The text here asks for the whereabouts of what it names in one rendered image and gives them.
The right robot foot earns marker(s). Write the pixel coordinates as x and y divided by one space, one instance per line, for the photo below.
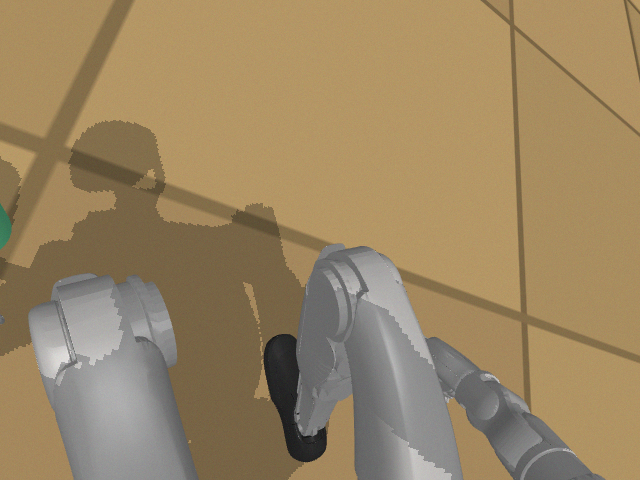
282 374

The bottle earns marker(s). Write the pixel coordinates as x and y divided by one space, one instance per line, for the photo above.
5 227

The right robot arm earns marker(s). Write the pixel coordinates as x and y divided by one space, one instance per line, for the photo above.
525 445

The right robot hand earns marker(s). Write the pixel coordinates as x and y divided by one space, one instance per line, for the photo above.
450 364

